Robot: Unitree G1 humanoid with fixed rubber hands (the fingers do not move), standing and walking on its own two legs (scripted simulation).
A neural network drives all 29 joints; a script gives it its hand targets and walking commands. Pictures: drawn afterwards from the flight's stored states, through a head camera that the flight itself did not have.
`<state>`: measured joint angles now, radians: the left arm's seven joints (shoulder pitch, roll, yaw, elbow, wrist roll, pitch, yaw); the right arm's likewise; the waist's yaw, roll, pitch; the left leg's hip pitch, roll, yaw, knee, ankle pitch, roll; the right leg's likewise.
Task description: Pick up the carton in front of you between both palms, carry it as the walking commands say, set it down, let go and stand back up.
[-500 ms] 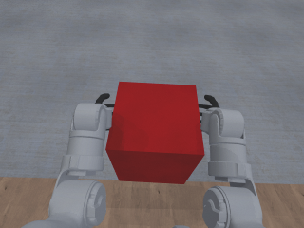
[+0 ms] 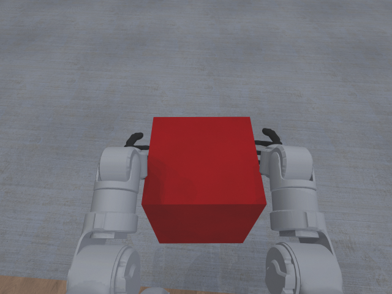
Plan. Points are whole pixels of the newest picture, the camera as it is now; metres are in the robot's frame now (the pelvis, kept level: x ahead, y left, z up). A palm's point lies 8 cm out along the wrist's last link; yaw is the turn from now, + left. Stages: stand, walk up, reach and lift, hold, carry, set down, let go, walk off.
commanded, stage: carry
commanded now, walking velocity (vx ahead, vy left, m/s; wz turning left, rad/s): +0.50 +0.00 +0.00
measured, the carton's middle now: (201, 184) +0.37 +0.00 -0.02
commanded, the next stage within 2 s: none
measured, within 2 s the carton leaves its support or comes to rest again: neither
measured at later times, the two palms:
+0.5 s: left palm (138, 74) +0.65 +0.19 +0.08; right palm (241, 76) +0.64 -0.10 +0.09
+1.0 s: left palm (160, 36) +0.88 +0.16 +0.08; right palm (242, 34) +0.90 -0.13 +0.08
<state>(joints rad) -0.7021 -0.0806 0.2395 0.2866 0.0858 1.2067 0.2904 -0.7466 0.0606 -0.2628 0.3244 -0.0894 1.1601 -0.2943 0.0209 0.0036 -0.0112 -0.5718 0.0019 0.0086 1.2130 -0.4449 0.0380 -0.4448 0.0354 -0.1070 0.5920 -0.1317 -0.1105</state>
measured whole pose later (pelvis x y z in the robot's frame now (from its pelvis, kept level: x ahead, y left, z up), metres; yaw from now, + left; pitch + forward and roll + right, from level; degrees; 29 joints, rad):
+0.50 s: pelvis +0.28 +0.05 -0.02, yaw -1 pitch +5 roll -1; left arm -0.78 -0.03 0.24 0.30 0.09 1.25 0.26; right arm -0.76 0.10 -0.28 0.26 -0.09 1.20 -0.33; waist -0.03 0.00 -0.03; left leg -0.42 -0.02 0.08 0.56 -0.24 0.09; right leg -0.60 -0.01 -0.03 1.20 -0.44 -0.01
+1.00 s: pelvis +0.55 +0.00 +0.00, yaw +2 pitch +6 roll +2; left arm -0.61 -0.15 0.27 0.10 0.14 1.25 0.28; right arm -0.66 0.12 -0.28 0.15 -0.14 1.20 -0.27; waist 0.01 0.00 -0.01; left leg -0.53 0.03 0.06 0.93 -0.39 -0.02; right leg -0.32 -0.02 -0.13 0.37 -0.16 -0.07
